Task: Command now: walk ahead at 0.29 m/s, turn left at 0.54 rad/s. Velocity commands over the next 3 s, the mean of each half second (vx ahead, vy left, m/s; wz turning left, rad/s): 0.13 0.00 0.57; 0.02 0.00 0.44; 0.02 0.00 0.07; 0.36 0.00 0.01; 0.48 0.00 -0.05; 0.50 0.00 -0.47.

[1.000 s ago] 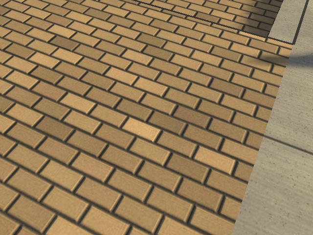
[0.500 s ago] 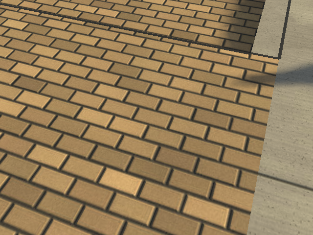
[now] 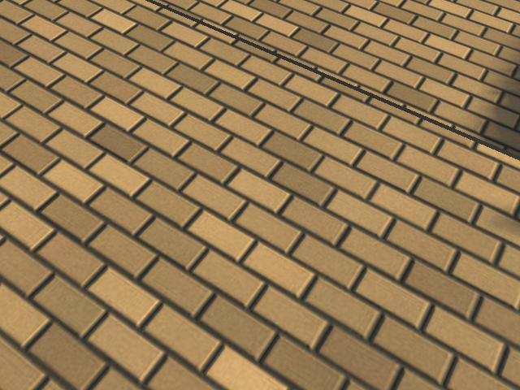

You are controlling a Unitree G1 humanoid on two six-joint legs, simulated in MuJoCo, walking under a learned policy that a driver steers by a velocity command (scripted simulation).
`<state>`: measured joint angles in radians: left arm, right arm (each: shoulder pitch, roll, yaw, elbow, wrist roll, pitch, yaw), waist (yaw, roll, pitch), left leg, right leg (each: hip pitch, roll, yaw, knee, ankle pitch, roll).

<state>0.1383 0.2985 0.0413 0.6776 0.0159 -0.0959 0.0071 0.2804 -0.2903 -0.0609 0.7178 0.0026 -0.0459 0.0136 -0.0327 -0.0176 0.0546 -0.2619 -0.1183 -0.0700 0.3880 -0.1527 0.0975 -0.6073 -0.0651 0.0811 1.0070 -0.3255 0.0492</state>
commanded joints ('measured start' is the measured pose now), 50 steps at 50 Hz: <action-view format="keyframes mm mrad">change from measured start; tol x16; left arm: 1 43 56 14 -39 6 11 11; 50 -34 70 42 30 -26 102 2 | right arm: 1 -58 -183 -52 -75 11 3 -26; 10 -65 -117 -40 -94 13 55 -53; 13 180 -150 -33 -76 10 56 -41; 50 -117 -121 -16 -120 -9 66 -28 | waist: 1 45 77 -117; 10 65 124 -176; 12 -22 -284 -371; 17 12 -100 -126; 31 -3 -109 -161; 33 46 335 -109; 50 14 161 -107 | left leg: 1 -49 190 -122 -63 646 143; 10 49 137 -307 237 207 0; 12 -282 -48 -127 684 -600 -101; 17 -316 123 -22 849 -318 -184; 31 56 121 131 139 -67 -64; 33 248 438 -368 -25 329 122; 50 83 313 -242 6 252 131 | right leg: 1 123 57 -55 -189 172 40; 10 358 43 32 -622 469 -45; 12 776 -386 512 -587 905 -325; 16 475 -228 266 -670 322 -261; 29 425 -241 -31 -689 322 -262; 32 264 -151 -160 -455 109 -102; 34 -85 75 -83 44 -342 19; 40 16 43 -40 148 -22 30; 50 282 39 -66 -409 -10 16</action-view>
